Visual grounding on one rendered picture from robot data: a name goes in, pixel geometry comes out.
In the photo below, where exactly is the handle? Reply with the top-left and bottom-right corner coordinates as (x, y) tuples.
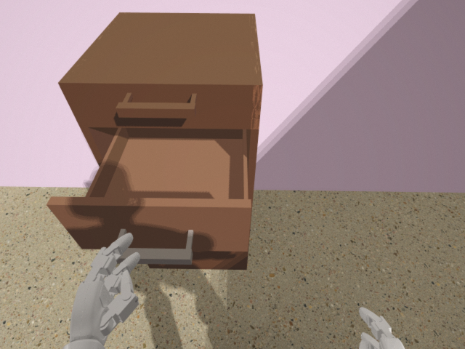
(116, 229), (194, 265)
(116, 103), (196, 119)

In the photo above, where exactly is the left robot hand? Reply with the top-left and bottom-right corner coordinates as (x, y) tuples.
(70, 233), (140, 346)

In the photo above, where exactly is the drawer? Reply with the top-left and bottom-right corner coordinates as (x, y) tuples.
(46, 128), (251, 252)

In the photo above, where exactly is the cabinet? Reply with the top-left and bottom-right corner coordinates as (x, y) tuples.
(58, 12), (263, 270)

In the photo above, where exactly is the right robot hand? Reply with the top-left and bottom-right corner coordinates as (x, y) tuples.
(359, 307), (405, 349)

